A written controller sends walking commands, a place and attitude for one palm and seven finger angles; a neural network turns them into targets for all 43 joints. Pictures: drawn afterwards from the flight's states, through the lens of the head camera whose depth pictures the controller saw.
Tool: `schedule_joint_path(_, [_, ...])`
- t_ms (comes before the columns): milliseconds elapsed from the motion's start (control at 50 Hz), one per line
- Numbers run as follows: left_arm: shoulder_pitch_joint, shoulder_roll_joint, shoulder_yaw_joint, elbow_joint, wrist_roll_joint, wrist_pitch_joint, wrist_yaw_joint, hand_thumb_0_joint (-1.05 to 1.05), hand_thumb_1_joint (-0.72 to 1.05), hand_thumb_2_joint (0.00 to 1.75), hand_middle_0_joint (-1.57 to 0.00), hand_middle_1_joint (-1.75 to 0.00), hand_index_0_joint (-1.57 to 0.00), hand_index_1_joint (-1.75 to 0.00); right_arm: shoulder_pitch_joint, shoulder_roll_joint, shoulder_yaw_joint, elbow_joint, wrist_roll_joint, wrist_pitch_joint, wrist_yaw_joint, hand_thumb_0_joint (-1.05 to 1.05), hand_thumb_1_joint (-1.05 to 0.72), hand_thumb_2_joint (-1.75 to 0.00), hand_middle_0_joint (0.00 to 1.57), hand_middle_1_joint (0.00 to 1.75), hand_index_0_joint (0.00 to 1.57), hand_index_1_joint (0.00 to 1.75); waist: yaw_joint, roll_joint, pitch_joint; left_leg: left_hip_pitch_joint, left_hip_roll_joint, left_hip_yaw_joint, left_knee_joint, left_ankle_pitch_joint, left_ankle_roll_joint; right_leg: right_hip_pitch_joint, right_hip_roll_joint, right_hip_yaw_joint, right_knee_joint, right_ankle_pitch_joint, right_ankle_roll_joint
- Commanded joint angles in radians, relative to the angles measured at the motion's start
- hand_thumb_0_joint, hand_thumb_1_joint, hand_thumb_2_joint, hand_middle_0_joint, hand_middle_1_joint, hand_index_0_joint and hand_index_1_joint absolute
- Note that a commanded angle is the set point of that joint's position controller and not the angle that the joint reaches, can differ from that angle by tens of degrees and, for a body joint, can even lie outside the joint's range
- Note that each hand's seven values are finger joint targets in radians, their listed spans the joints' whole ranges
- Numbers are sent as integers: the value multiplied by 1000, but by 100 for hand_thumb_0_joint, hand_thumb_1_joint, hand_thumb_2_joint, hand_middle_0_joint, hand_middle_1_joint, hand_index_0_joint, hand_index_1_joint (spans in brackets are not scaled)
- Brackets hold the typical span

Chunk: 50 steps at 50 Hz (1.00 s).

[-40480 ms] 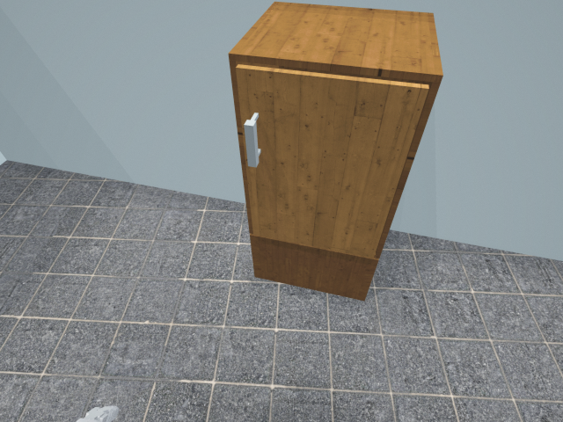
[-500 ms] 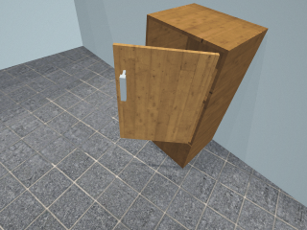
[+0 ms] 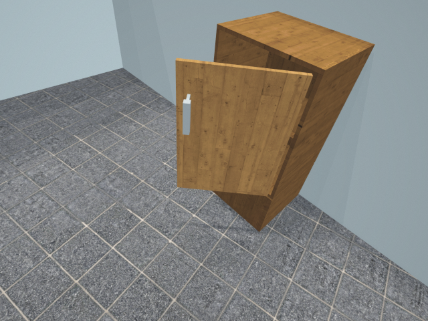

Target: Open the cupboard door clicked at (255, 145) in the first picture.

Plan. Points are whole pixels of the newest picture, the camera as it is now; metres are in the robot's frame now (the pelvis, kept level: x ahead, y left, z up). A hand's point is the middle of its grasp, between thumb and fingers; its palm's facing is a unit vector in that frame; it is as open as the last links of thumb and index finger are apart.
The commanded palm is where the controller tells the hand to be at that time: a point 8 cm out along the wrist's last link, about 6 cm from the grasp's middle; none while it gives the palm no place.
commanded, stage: come to a stop and stand still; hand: left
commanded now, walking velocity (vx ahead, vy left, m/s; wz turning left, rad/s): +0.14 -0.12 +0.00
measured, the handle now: (187, 114) +0.75 +0.14 -0.03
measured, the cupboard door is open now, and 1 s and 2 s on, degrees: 43 43 43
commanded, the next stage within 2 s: look again from close up in 0.72 s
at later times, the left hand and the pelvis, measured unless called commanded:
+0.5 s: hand out of the picture -0.01 +0.12 -0.17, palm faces +0.00 -0.99 -0.11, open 7.4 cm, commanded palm none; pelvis +0.01 -0.02 +0.00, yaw -2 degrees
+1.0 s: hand out of the picture +0.00 +0.12 -0.17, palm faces +0.00 -0.98 -0.17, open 7.4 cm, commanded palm none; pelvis +0.02 -0.04 +0.01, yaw -2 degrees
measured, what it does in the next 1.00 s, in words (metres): steps on the spot: right foot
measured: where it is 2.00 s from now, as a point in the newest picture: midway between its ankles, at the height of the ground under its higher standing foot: outside the picture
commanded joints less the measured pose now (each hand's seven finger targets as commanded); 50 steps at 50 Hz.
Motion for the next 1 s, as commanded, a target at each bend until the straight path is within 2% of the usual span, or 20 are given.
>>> schedule_joint_path(0, [35,4,-10,-37,-6,-24,-11,0,90,90,-20,-30,-20,-30,-10,-168,-37,-65,-5,-30,-11,0,-90,-90,20,30,20,30,-15,120,148,-85,274,-319,-340,-275,99,17,-3,-29,-130,-70,-13])
schedule_joint_path(20, [16,2,-10,-41,-8,-27,-11,0,90,90,-20,-30,-20,-30,27,-164,-37,-51,-7,-29,-11,0,-90,-90,20,30,20,30,-32,131,134,-45,271,-327,-340,-262,96,30,3,-35,-186,-87,-18])
schedule_joint_path(40, [15,1,-10,-42,-10,-30,-12,0,90,90,-20,-30,-20,-30,50,-163,-38,-38,-7,-28,-11,0,-90,-90,20,30,20,30,-37,147,120,-21,267,-323,-338,-259,90,52,9,-40,-237,-82,-24])
schedule_joint_path(60, [24,6,-11,-36,-13,-31,-11,0,90,90,-20,-30,-20,-30,65,-160,-39,-31,-5,-26,-11,0,-90,-90,20,30,20,30,-36,139,107,-22,262,-322,-330,-261,82,102,13,-39,-303,-61,-29])
schedule_joint_path(80, [49,7,-10,-25,-15,-32,-11,0,90,90,-20,-30,-20,-30,62,-160,-39,-27,-2,-23,-11,0,-90,-90,20,30,20,30,-23,126,91,-38,249,-307,-311,-256,66,172,15,-38,-391,-11,-32])
schedule_joint_path(120, [87,29,-6,-1,-20,-38,-2,0,90,90,-20,-30,-20,-30,55,-124,-31,-15,7,-27,-7,0,-90,-90,20,30,20,30,-6,63,84,-124,194,-218,-238,-142,14,322,-35,25,-491,73,-56])
schedule_joint_path(140, [113,39,-7,11,-20,-41,3,0,90,90,-20,-30,-20,-30,39,-108,-23,-19,10,-33,-7,0,-90,-90,20,30,20,30,5,26,94,-157,151,-151,-176,-94,-8,342,-81,73,-506,70,-77])
schedule_joint_path(160, [121,50,-8,18,-19,-41,4,0,90,90,-20,-30,-20,-30,34,-93,-15,-22,11,-39,-5,0,-90,-90,20,30,20,30,4,-12,92,-150,110,-77,-118,-43,-25,334,-127,103,-521,75,-100])
schedule_joint_path(180, [105,58,-13,22,-21,-46,4,0,90,90,-20,-30,-20,-30,32,-84,-12,-21,11,-41,-2,0,-90,-90,20,30,20,30,-9,-51,64,-113,95,-42,-96,-28,-34,299,-142,121,-526,52,-106])
schedule_joint_path(200, [82,50,-15,21,-22,-51,6,0,90,90,-20,-30,-20,-30,31,-83,-11,-15,9,-38,-2,0,-90,-90,20,30,20,30,-15,-105,61,-89,92,-34,-71,5,-36,282,-130,115,-533,75,-104])
schedule_joint_path(220, [67,42,-19,18,-23,-52,7,0,90,90,-20,-30,-20,-30,28,-88,-10,-7,8,-36,-1,0,-90,-90,20,30,20,30,-21,-90,92,-63,99,-31,-71,38,-39,241,-128,107,-534,99,-100])
schedule_joint_path(240, [59,39,-23,17,-24,-51,6,0,90,90,-20,-30,-20,-30,38,-91,-6,3,9,-36,-2,0,-90,-90,20,30,20,30,-27,-44,104,-27,108,-42,-93,73,-38,208,-111,91,-517,113,-90])
schedule_joint_path(300, [77,25,-29,29,-24,-49,7,0,90,90,-20,-30,-20,-30,49,-105,-6,27,14,-36,-7,0,-90,-90,20,30,20,30,-20,92,139,16,147,-98,-135,139,-19,168,-62,49,-473,146,-62])
schedule_joint_path(320, [89,25,-30,37,-23,-50,8,0,90,90,-20,-30,-20,-30,45,-103,-3,31,15,-37,-9,0,-90,-90,20,30,20,30,-16,98,137,15,155,-103,-145,148,-15,180,-61,48,-472,162,-58])
schedule_joint_path(440, [125,15,-40,67,-24,-57,12,0,90,90,-20,-30,-20,-30,17,-107,0,37,20,-39,-16,0,-90,-90,20,30,20,30,-15,56,94,69,150,-77,-123,238,-21,215,-77,58,-486,287,-48])
schedule_joint_path(540, [137,10,-43,76,-23,-62,17,0,90,90,-20,-30,-20,-30,-7,-110,-1,42,21,-41,-19,0,-90,-90,20,30,20,30,-16,48,62,106,151,-69,-114,300,-25,238,-83,61,-488,392,-41])
schedule_joint_path(600, [141,9,-46,81,-21,-60,19,0,90,90,-20,-30,-20,-30,-19,-113,-2,48,21,-38,-21,0,-90,-90,20,30,20,30,-16,29,73,114,155,-66,-118,306,-28,236,-84,57,-496,409,-38])
schedule_joint_path(660, [141,9,-47,82,-22,-60,20,0,90,90,-20,-30,-20,-30,-29,-118,2,51,21,-36,-20,0,-90,-90,20,30,20,30,-16,38,95,109,152,-67,-133,287,-30,232,-84,61,-505,390,-35])
schedule_joint_path(820, [143,27,-44,78,-21,-61,22,0,90,90,-20,-30,-20,-30,-52,-127,4,49,20,-33,-18,0,-90,-90,20,30,20,30,-10,25,85,114,151,-58,-137,278,-36,258,-93,58,-515,444,-28])
schedule_joint_path(980, [136,43,-44,72,-24,-60,21,0,90,90,-20,-30,-20,-30,-51,-134,7,50,19,-30,-16,0,-90,-90,20,30,20,30,-8,29,96,99,147,-57,-146,239,-41,258,-92,66,-528,418,-23])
